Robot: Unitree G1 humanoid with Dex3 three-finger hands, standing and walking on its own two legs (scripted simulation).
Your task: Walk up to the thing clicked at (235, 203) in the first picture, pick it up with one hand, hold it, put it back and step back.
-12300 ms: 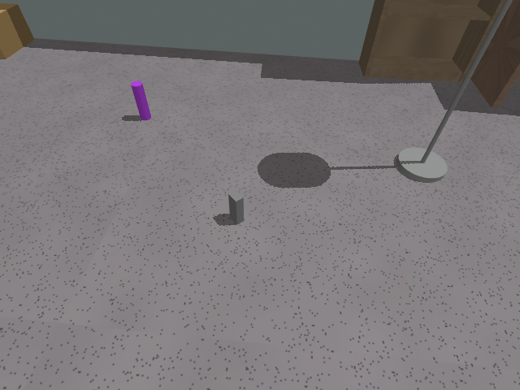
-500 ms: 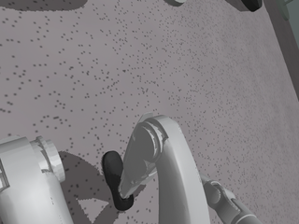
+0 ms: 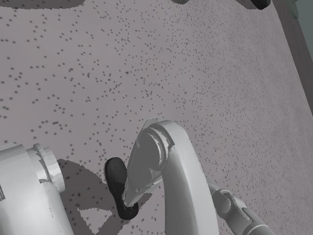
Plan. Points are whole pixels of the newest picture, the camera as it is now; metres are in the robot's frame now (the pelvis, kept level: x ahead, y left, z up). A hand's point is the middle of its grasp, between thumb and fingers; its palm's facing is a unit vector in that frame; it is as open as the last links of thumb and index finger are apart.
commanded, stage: close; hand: left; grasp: from the side
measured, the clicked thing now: out of the picture +0.44 +0.32 -0.20
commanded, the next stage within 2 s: settle in 0.92 s
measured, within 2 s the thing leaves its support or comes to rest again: leaves its support in 1.32 s
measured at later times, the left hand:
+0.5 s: hand out of the picture +0.42 +0.31 -0.18, palm faces +0.45 -0.89 -0.01, open 9.7 cm
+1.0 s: hand out of the picture +0.42 +0.31 -0.18, palm faces +0.45 -0.89 +0.00, open 10.0 cm
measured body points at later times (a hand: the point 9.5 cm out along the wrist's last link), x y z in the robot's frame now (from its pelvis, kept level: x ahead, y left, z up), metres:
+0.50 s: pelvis +0.00 +0.00 +0.00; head +0.23 +0.20 +0.33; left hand +0.39 +0.36 -0.18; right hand +0.19 -0.24 -0.03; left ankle +0.08 +0.12 -0.25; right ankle +0.15 -0.12 -0.25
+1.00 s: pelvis +0.00 +0.00 +0.00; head +0.23 +0.19 +0.33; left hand +0.39 +0.36 -0.18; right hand +0.18 -0.24 -0.03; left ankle +0.08 +0.12 -0.25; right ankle +0.15 -0.12 -0.25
